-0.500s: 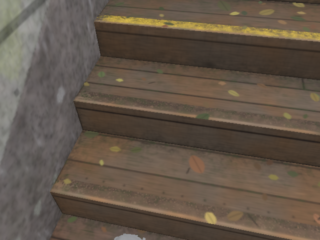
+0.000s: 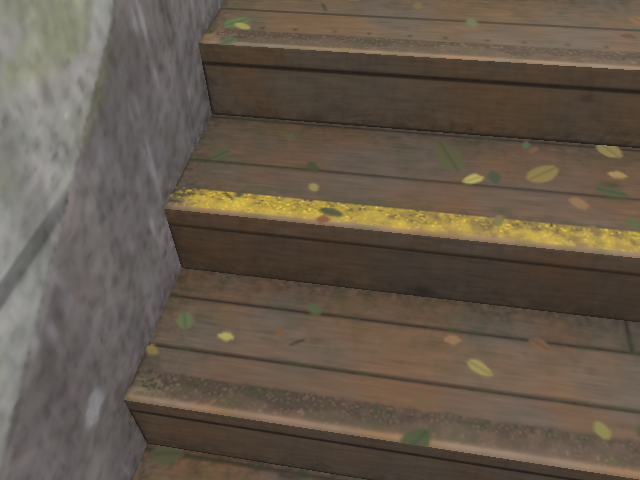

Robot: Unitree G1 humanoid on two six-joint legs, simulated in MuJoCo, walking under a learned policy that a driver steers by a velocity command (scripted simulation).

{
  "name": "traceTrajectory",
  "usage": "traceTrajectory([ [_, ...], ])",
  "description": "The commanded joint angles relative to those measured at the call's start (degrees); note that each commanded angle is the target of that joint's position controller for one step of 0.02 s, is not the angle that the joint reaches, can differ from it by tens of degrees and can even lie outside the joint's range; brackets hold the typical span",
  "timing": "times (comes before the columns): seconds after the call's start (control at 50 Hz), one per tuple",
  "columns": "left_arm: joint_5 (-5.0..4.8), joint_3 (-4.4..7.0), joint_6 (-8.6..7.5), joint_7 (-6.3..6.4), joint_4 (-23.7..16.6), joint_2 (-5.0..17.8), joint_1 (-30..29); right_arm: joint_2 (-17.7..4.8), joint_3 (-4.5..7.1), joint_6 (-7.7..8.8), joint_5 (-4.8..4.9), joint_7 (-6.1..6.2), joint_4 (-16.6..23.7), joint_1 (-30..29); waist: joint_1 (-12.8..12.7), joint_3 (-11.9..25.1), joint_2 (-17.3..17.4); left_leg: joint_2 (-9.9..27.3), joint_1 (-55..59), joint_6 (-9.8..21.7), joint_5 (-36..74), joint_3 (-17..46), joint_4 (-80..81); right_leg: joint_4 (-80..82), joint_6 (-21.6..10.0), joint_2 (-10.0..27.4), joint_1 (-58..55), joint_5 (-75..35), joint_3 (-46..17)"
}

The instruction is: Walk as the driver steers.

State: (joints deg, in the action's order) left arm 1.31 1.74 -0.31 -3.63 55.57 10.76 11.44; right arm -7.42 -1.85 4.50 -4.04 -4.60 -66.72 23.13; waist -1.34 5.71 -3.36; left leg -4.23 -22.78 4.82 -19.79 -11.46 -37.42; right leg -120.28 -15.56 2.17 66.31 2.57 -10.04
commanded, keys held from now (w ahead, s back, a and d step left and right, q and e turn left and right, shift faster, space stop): w+e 0.62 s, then e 0.36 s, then q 0.02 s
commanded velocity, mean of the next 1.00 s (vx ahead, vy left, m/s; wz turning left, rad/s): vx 0.40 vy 0.00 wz -0.52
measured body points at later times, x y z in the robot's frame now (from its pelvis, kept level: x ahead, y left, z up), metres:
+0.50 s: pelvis +0.26 -0.07 +0.15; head +0.26 -0.07 +0.60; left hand +0.28 +0.16 +0.00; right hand +0.29 -0.32 +0.02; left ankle +0.30 +0.10 -0.32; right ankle +0.25 -0.15 -0.55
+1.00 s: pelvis +0.47 -0.05 +0.31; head +0.47 -0.05 +0.76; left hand +0.78 +0.05 +0.23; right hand +0.38 -0.30 +0.18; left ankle +0.58 +0.01 -0.39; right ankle +0.40 -0.17 -0.24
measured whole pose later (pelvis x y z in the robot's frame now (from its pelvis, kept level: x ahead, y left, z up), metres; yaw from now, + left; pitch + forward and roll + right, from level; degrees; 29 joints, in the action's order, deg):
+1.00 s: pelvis +0.47 -0.05 +0.31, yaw -33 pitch +5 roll +3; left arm 1.7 3.8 -3.3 -4.2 45.8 17.8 4.6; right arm -12.1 1.6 6.1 -2.6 1.7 -48.4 17.7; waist 4.8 6.5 -2.0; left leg 3.0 -33.5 3.1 -19.2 -10.4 -48.0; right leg -97.1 -3.9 2.2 53.3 8.4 -5.5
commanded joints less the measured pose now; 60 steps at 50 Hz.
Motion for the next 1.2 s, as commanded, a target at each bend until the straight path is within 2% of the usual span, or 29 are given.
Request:
traceTrajectory([
  [0.02, -1.89, -2.78, 0.34, 0.73, -4.0, -7.0, -2.4, 6.0, -2.38, 2.57, -3.51, -0.2, 3.3, -5.8, -4.8, -4.0, 5.2, 14.6, -1.3, 7.5, 12.3, 9.1, 21.8, -14.8, -4.5, 1.6, 10.8, 9.2, 4.4],
  [0.08, -1.09, -2.44, -0.39, 1.43, -11.9, -0.2, -16.5, 1.0, -2.03, 1.36, -5.02, 0.49, 0.0, 1.8, -1.4, -0.2, 0.9, 13.7, 5.5, 6.0, 11.6, 6.0, 23.2, 11.6, -2.8, 5.1, 13.0, 4.9, 7.3],
  [0.14, -1.35, -2.73, 2.0, 0.38, -14.6, 0.5, -26.4, -5.1, -0.65, -0.07, -1.62, -1.56, 4.6, 1.3, 2.6, -2.3, 9.1, 16.9, -3.6, 10.0, 14.7, 2.7, 37.4, 33.0, 2.9, 4.9, -5.9, 18.5, 15.9],
  [0.22, 0.17, -3.01, 1.52, -2.91, -12.5, -2.5, -14.0, -12.9, 1.5, 2.14, 0.85, -1.95, 4.6, 3.1, -2.7, 0.5, 11.0, 22.4, 23.9, 12.8, 80.5, -1.0, 22.6, 48.5, 5.0, -3.3, -13.8, 16.7, 21.0],
  [0.26, -0.63, -1.47, 0.06, -0.66, -12.2, 1.9, -10.9, -9.2, 1.64, 2.91, -1.22, -1.73, 4.4, 10.9, 1.5, 10.1, 11.7, 19.8, 24.1, 9.2, 90.9, -2.0, 11.1, 51.6, 2.5, -6.1, -32.9, 4.1, 15.9],
  [0.3, -1.72, 0.39, 0.59, 1.0, -7.0, 4.6, 4.9, -8.9, 2.16, 2.71, -1.49, -2.64, 4.3, 7.8, -6.1, 10.6, 7.8, 14.3, 1.0, 7.1, 71.9, 1.6, -5.1, 64.6, 0.5, -4.9, -54.0, 10.3, 1.3],
  [0.34, 0.68, 2.35, 0.72, 1.88, -0.3, 12.3, 23.7, -9.9, 4.16, 0.35, -0.53, -5.29, 8.6, -2.7, -10.1, 10.9, -10.1, 2.6, -22.3, 1.3, 20.2, 14.6, -56.2, 95.4, -8.5, 7.3, -61.9, 4.0, -35.3],
  [0.42, -0.49, -0.44, -2.74, -0.15, 3.3, 0.7, 4.1, 0.0, 1.39, 0.61, -0.04, -0.97, 12.1, -7.7, 3.2, 0.2, 3.2, 1.9, -45.0, 4.3, 19.5, 23.9, -81.5, 92.1, -0.8, 4.0, -44.6, 13.5, -19.8],
  [0.46, 1.47, -2.22, -3.67, -0.64, 2.8, -2.6, -1.5, -2.0, 1.55, -0.19, 0.8, 1.77, 14.0, -9.1, 7.3, -0.2, 5.8, 5.4, -45.6, 4.0, 18.0, 19.3, -77.8, 94.0, 0.3, 2.4, -37.5, 12.2, -12.3],
  [0.5, 2.83, -1.49, -5.16, -0.2, -0.6, 1.2, -2.2, -3.4, 1.72, 0.17, 1.83, 3.1, 15.0, -9.5, 6.4, 0.7, 3.2, 6.2, -37.4, 0.6, 14.3, 13.1, -68.7, 98.1, 3.1, -2.3, -30.5, 9.0, -1.8],
  [0.54, 3.7, -1.48, -5.03, 0.89, 5.3, 1.9, 14.6, -2.7, 0.42, 1.04, 1.36, 3.38, 15.9, -12.2, 1.5, -1.1, -2.4, 4.0, -54.6, -1.0, 1.1, 13.0, -93.7, 98.3, -0.6, 3.9, -44.3, 8.9, -11.8],
  [0.6, 6.47, -2.59, -4.52, -0.93, 9.1, 2.6, 21.4, -3.4, -1.28, 0.16, 0.74, 2.91, 24.0, -25.3, -1.0, -3.9, 5.4, 8.5, -68.9, 3.2, 5.5, 15.3, -79.3, 98.7, 1.7, 7.3, -55.9, 15.1, -15.9],
  [0.66, 2.93, -3.46, -4.98, -1.98, 5.2, 4.3, 16.1, -3.2, -1.22, -2.35, 0.58, 1.95, 29.0, -30.3, -0.2, -5.0, 1.6, 10.0, -43.8, 0.4, 7.0, 7.6, -59.9, 111.3, 0.0, 6.5, -36.0, 15.9, -10.8],
  [0.7, -0.27, -1.99, -6.4, -2.39, -0.2, 11.2, 7.1, -2.7, -0.84, -2.96, 2.38, 1.0, 29.8, -25.7, 5.9, -2.0, -5.6, 4.8, -11.3, -3.0, 7.3, 2.8, -53.0, 108.9, -1.5, 5.5, -18.2, -21.3, -6.4],
  [0.74, -0.73, 1.18, -7.46, -1.97, -1.3, 18.2, 9.5, -9.7, 1.41, -2.95, 4.46, 0.9, 31.0, -22.2, 8.1, 1.4, -8.3, 0.0, -8.3, -3.8, 5.6, 2.0, -34.6, 103.5, 0.5, 9.6, -39.8, -59.0, -7.3],
  [0.76, -3.78, 2.33, -7.24, -1.73, -1.4, 17.8, 10.5, -13.8, 3.53, -2.36, 4.2, 2.01, 31.6, -16.1, 10.8, 2.4, -7.5, -1.7, -4.4, -2.5, 3.7, 2.8, -15.8, 95.4, 4.5, 6.2, -50.2, -60.9, -6.0],
  [0.78, -0.89, 1.12, -6.58, -2.08, -2.1, 9.3, 11.5, -16.6, 4.65, -1.7, 3.12, 3.73, 27.5, -1.2, 12.0, 19.6, 1.1, 7.7, 18.0, 6.0, 26.7, 18.8, -15.3, 73.6, 7.9, 1.3, -45.7, -56.8, -4.2],
  [0.8, 2.58, -0.37, -5.73, -3.27, -4.1, 0.4, 16.5, -18.2, 4.58, -1.67, 1.57, 3.94, 24.0, 11.4, 9.9, 33.2, 21.3, 29.2, 36.9, 26.7, 39.5, 58.3, 1.6, 47.0, 12.8, -11.3, -25.4, 10.4, -3.2],
  [0.82, 0.17, 1.54, -4.08, -4.13, -5.7, 4.2, 9.2, -17.0, 4.51, -0.89, -0.71, 5.05, 25.9, 12.8, 14.5, 18.7, 19.7, 31.7, 23.3, 22.1, 4.0, 73.5, 12.8, 23.6, 11.7, -8.9, -11.7, 10.6, -8.0],
  [0.84, -1.66, 2.5, -4.8, -2.68, -7.1, 4.9, 0.1, -16.0, 4.52, 1.23, 0.32, 5.3, 25.0, 5.9, 12.8, 2.6, 15.4, 25.3, 11.9, 15.8, -17.1, 61.6, 13.0, 21.6, 10.3, -6.0, -3.7, 6.9, -5.3],
  [0.88, 0.63, 1.76, -4.35, -0.01, -6.8, 2.4, 0.5, -4.4, 2.39, 2.03, 3.64, 4.73, 23.1, -7.2, 4.4, -0.3, 6.6, 22.2, -2.7, 12.5, -13.2, 39.7, 6.1, 18.6, 8.4, -1.1, -9.0, 7.1, 0.4],
  [0.92, 1.28, 0.5, -2.72, 1.15, -8.4, 0.1, 2.8, 2.6, 0.82, 2.59, 3.34, 5.38, 23.9, -16.3, -1.4, -3.3, 6.3, 18.6, -13.7, 8.8, -11.5, 29.4, 10.5, 23.1, 10.3, 2.2, -13.9, 11.9, 0.4],
  [1.0, 0.18, 0.86, -2.78, -1.72, -11.5, 6.2, 0.1, -4.0, 1.94, 4.25, 0.11, 6.28, 25.8, -19.2, -1.2, 1.0, 3.0, 14.2, -12.2, 5.7, -4.2, 15.5, 10.8, 27.0, 13.3, 3.4, -14.2, 1.2, 3.0],
  [1.06, 2.34, 1.56, -2.89, -3.76, -8.8, 7.9, 1.5, -6.1, 1.14, 3.88, 2.38, 3.32, 24.8, -16.4, -1.5, -1.6, 2.6, 10.7, -17.2, 1.3, -4.1, 8.2, 10.8, 47.9, 15.3, 7.2, -27.9, -2.0, 9.9],
  [1.12, 0.1, 2.15, -2.48, -4.08, -11.2, 7.8, -7.4, -8.1, 1.34, 3.98, 6.0, 0.05, 24.4, -12.2, 1.6, -4.7, 4.1, 11.8, -14.5, 1.7, -10.3, 10.0, 12.9, 72.1, 21.8, 2.3, -43.7, 15.2, 19.3],
  [1.14, -3.51, -1.2, 0.63, -0.37, -12.0, -3.5, -1.0, -12.5, 5.31, 1.27, 3.97, 7.24, 18.8, 0.6, 1.2, 0.0, 5.6, 17.3, -7.2, 4.2, 5.3, 14.9, 14.8, 84.4, 16.6, -3.9, -53.2, 22.0, 21.9],
  [1.16, -4.08, -1.08, 0.87, 1.74, -9.9, -1.8, 4.5, -12.7, 5.28, -0.32, 2.83, 8.82, 17.5, 0.3, -0.7, -2.0, 5.8, 15.9, -6.8, 2.9, 7.0, 15.1, 9.2, 90.3, 16.1, -2.9, -57.9, 19.4, 18.3],
  [1.18, 0.28, 3.05, -1.79, 0.99, -10.6, 11.8, -3.6, -0.9, 1.4, 1.77, 4.62, 1.74, 23.6, -3.2, 4.3, -2.1, -2.1, 11.4, -3.6, -2.2, -4.0, 11.5, -5.3, 89.9, 10.8, 7.1, -55.4, -11.1, 4.4],
  [1.2, -2.4, 1.6, -4.01, -1.03, -16.1, 11.2, -15.9, 1.0, 0.81, 2.77, 4.79, -0.61, 23.3, 5.4, 8.9, 4.5, -6.4, 8.4, -7.6, -7.1, -6.9, 12.1, -2.1, 94.9, 3.0, 14.4, -55.2, 3.4, -9.6],
])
